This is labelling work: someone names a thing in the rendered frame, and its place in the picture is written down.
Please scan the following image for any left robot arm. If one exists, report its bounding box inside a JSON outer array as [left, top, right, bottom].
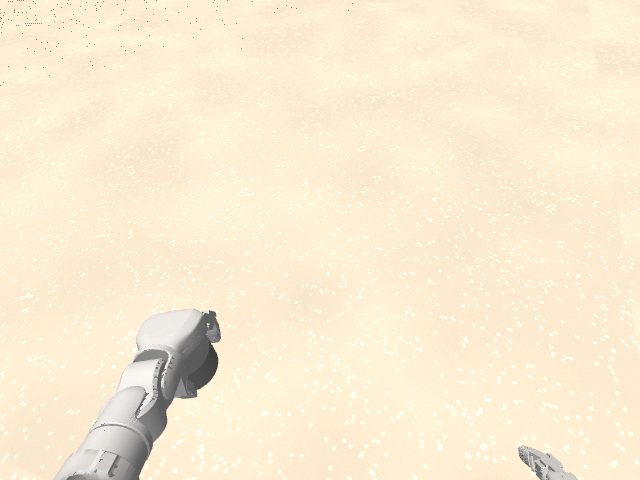
[[53, 344, 184, 480]]

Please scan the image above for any tin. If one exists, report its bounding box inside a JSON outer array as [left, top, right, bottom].
[[184, 335, 218, 390]]

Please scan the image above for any right robot hand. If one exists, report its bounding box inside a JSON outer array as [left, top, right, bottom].
[[518, 446, 577, 480]]

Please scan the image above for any left robot hand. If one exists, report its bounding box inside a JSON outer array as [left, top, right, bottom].
[[136, 309, 221, 399]]

